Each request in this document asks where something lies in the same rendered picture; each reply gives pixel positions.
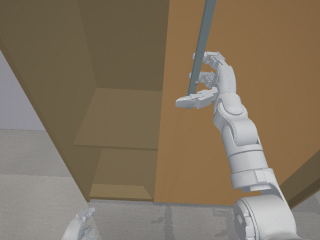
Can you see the right robot hand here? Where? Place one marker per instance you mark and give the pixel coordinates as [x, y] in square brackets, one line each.
[223, 81]

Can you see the left robot hand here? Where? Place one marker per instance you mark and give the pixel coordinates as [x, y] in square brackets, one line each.
[75, 230]

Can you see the right robot upper arm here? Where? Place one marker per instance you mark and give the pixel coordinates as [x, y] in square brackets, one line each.
[263, 217]

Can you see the handle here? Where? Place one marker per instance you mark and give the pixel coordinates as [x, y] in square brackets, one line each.
[207, 17]

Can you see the wardrobe door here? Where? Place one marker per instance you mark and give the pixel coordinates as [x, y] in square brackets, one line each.
[308, 173]
[273, 47]

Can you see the right robot forearm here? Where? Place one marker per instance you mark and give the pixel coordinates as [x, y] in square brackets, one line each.
[249, 168]

